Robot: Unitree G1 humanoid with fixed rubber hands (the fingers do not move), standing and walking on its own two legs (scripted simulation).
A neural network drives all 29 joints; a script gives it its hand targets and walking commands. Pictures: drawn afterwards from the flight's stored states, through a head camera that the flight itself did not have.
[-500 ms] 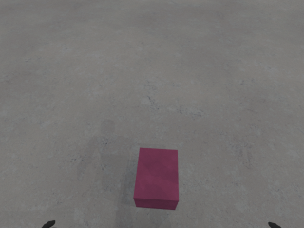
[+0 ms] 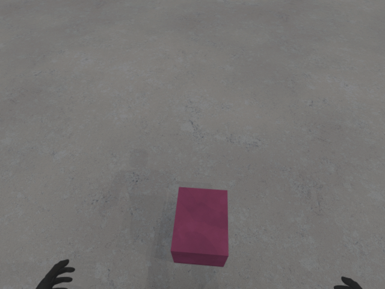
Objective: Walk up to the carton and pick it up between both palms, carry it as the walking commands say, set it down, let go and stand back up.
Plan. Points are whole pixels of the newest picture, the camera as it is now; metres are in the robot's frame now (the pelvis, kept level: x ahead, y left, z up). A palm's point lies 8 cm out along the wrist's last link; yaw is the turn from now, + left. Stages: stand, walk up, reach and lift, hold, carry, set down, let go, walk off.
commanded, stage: walk up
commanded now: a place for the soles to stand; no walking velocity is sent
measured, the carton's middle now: (200, 226) +0.47 +0.01 -0.67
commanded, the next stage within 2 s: reach and lift in 0.06 s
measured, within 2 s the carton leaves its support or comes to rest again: neither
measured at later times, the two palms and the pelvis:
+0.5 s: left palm (90, 250) +0.21 +0.28 -0.12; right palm (333, 273) +0.19 -0.29 -0.13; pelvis -0.01 +0.00 -0.04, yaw -7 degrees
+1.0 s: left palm (120, 206) +0.34 +0.25 -0.16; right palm (300, 224) +0.31 -0.25 -0.15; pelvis -0.08 +0.02 -0.08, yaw -8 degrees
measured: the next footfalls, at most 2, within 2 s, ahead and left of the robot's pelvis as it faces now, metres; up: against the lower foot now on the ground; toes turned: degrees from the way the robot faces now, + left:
none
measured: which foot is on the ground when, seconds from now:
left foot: down 0.00-1.00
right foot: down 0.00-1.00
